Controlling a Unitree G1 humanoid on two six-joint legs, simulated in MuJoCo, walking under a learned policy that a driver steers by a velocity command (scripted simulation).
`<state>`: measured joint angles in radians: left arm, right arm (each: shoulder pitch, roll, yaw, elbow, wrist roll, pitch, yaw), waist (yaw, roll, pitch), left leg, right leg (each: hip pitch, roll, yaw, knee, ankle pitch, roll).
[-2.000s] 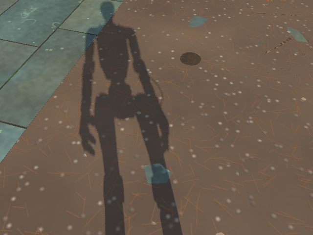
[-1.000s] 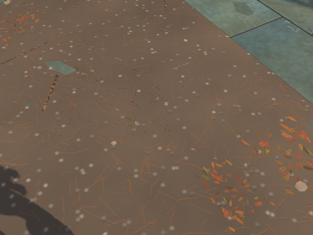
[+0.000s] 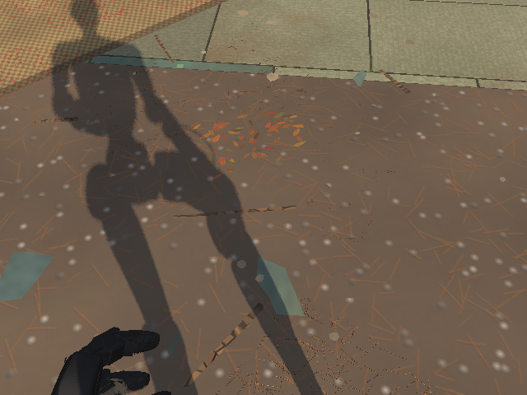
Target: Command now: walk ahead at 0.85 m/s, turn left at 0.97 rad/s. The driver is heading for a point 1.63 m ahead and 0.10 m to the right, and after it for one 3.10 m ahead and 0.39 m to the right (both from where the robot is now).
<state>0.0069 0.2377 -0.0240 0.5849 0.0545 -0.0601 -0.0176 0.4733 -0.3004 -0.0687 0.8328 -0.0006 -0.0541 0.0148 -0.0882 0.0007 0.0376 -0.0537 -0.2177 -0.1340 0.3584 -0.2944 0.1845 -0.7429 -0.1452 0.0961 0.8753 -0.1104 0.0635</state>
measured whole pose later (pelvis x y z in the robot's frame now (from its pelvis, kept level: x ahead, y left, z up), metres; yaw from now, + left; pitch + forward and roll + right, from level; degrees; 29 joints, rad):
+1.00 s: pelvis +0.33 -0.06 -0.01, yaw +8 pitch +2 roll +2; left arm 0.24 0.30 0.08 0.69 0.02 0.03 -0.01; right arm 0.05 -0.29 -0.09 0.71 0.00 0.03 -0.05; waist 0.03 0.02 0.03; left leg -0.49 0.08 0.06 1.01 -0.51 -0.06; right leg -0.38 -0.02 -0.04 0.70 -0.36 -0.06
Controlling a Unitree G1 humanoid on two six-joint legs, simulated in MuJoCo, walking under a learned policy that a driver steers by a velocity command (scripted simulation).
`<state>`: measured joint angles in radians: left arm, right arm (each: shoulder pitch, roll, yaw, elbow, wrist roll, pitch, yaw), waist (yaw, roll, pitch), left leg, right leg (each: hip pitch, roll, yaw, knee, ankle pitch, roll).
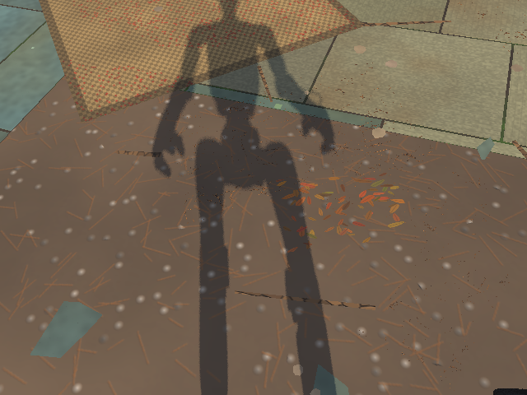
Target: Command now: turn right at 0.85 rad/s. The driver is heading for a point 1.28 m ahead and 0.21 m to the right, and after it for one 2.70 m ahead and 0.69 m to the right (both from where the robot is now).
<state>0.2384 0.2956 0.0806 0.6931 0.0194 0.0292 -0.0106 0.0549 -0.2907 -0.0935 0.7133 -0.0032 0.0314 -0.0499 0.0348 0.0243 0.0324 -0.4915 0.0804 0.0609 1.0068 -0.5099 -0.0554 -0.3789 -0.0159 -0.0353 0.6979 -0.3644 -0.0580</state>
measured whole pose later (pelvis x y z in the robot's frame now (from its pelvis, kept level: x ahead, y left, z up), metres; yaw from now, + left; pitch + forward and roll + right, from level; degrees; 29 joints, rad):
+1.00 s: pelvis +0.10 -0.06 +0.02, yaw -27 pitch +2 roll +0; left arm 0.43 0.26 0.04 0.71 0.04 -0.06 0.00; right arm 0.24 -0.31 -0.08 0.75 -0.03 0.01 0.08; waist 0.03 0.06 -0.04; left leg -0.71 0.02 -0.05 1.15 -0.18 0.01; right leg 0.00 -0.01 -0.12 0.30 -0.34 0.00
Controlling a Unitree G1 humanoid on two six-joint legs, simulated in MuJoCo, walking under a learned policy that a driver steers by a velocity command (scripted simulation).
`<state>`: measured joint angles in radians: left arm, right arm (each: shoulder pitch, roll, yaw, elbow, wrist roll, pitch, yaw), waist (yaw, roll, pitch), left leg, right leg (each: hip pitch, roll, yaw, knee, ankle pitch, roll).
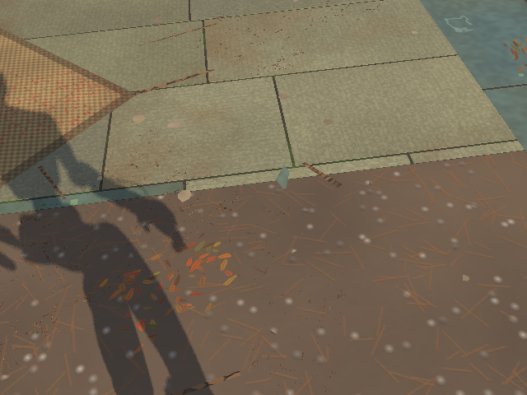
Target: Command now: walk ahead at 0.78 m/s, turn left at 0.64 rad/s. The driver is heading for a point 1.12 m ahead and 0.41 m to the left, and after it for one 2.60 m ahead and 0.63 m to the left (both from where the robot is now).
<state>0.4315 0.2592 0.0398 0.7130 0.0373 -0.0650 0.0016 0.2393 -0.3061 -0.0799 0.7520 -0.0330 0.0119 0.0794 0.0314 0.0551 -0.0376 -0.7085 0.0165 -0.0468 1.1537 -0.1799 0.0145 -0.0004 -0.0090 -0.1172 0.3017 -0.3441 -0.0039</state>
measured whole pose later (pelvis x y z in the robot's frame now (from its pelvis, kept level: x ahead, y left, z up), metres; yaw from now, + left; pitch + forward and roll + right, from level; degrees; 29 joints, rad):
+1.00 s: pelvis +0.77 +0.33 -0.01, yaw +47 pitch +2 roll -3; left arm 0.56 0.32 0.05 0.92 0.02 -0.10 -0.02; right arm -0.03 -0.32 0.01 0.61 -0.05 -0.04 0.08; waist 0.10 0.04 0.00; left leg -0.73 0.05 -0.04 0.86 -0.09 0.08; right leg 0.07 0.01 -0.11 0.22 -0.32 0.02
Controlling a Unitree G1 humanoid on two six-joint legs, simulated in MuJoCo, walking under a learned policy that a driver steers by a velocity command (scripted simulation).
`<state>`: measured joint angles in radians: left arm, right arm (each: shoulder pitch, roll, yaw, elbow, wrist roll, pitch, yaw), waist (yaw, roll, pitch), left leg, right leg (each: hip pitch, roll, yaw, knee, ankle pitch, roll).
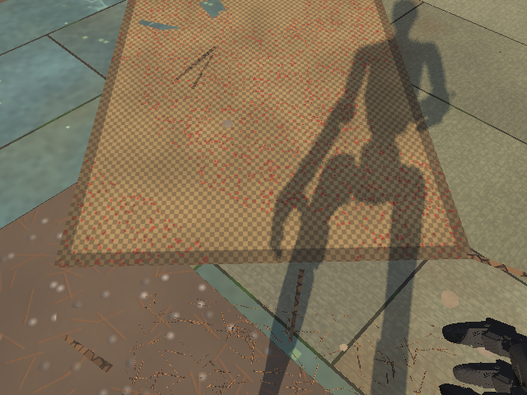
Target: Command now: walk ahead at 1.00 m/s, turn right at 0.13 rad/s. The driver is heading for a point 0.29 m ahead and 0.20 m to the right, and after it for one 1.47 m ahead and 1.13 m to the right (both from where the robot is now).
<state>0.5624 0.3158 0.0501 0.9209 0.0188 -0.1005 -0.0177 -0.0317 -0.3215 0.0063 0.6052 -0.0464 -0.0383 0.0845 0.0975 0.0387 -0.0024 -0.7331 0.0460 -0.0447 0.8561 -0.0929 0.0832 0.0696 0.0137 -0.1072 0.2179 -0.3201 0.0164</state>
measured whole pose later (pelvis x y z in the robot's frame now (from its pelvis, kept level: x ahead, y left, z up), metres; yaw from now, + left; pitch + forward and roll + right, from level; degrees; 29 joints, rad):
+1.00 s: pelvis +0.63 +0.00 -0.01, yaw -51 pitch +1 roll +1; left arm 0.15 0.36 0.10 0.54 -0.02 0.06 0.03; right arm 0.08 -0.30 -0.07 0.69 -0.02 -0.03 -0.02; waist 0.03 -0.03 0.05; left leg -0.38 -0.07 -0.14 0.50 -0.11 -0.02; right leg -0.41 0.23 0.32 0.82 -0.46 -0.02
